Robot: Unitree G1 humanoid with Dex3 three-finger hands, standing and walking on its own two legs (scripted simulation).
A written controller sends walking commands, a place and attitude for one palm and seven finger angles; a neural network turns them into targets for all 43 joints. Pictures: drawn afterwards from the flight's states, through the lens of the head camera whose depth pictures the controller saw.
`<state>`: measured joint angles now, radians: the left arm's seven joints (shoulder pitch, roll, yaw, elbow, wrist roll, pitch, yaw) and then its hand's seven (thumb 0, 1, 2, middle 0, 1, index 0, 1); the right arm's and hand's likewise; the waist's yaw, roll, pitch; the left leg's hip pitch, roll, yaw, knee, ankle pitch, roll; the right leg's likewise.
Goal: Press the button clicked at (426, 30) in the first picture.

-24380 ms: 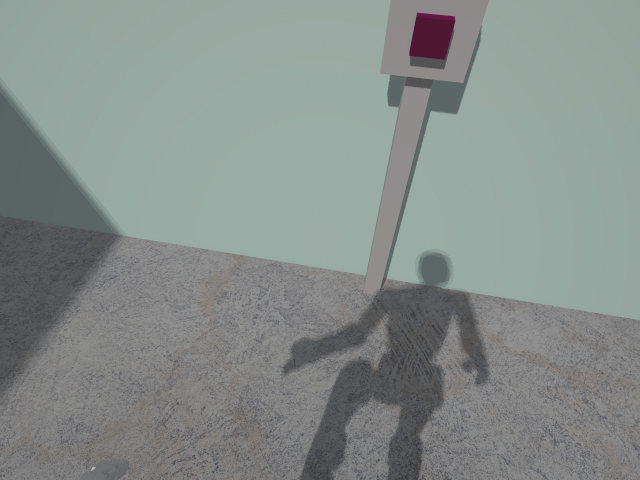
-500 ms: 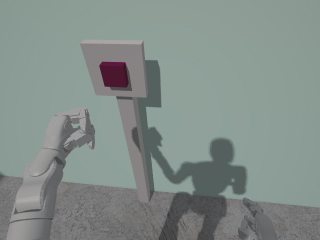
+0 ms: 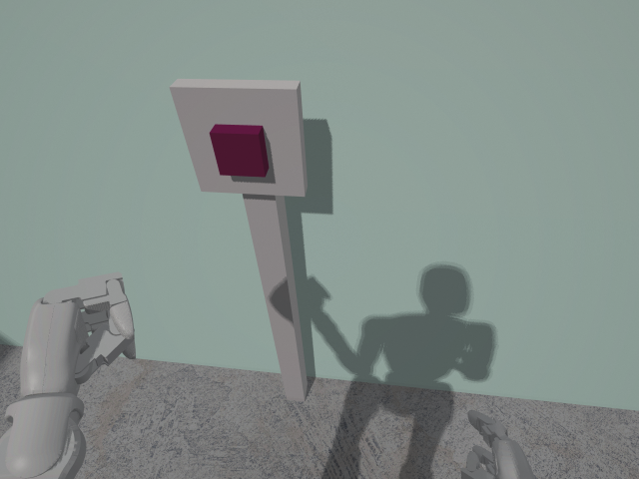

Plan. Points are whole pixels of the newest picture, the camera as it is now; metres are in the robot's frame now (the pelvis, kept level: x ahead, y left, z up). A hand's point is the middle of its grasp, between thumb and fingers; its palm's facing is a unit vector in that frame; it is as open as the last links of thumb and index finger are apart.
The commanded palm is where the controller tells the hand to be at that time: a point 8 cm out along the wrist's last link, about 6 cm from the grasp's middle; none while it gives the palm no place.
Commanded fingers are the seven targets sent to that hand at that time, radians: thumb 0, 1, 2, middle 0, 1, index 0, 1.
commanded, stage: draw the hand back to the body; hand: left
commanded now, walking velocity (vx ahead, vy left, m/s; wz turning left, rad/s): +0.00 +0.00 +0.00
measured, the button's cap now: (241, 149) +0.51 +0.18 +0.18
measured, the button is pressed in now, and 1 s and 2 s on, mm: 0 0 0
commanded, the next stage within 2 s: step back with the hand held close in 0.46 s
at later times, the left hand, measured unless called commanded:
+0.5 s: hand (91, 358) +0.18 +0.24 +0.15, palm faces +0.41 -0.84 -0.36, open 3.1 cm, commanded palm +0.12 +0.28 +0.17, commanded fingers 0.00 0.90 0.90 -1.30 -1.50 -1.30 -1.50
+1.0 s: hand (70, 380) +0.16 +0.25 +0.15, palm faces +0.29 -0.82 -0.50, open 3.1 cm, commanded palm +0.10 +0.30 +0.17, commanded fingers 0.00 0.90 0.90 -1.30 -1.50 -1.30 -1.50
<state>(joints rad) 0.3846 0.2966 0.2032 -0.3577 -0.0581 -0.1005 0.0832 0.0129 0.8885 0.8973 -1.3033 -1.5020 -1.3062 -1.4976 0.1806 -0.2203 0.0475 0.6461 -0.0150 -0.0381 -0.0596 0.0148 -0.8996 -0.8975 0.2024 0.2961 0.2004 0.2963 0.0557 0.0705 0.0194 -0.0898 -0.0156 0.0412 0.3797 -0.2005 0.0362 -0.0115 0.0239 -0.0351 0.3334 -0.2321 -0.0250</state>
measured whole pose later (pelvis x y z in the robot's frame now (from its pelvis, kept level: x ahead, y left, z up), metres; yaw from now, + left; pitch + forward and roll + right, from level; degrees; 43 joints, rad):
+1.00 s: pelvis -0.03 +0.02 -0.01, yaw +0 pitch +1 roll -1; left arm 0.65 0.42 0.34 -0.57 -0.06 -0.17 0.11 0.01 0.88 0.90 -1.30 -1.50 -1.31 -1.50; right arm 0.19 -0.24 -0.02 0.54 0.01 0.04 -0.08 0.01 -0.90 -0.90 0.20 0.30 0.20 0.30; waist 0.01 0.03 0.01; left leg -0.30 -0.02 0.05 0.48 -0.18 0.06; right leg -0.23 0.01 -0.03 0.44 -0.22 0.00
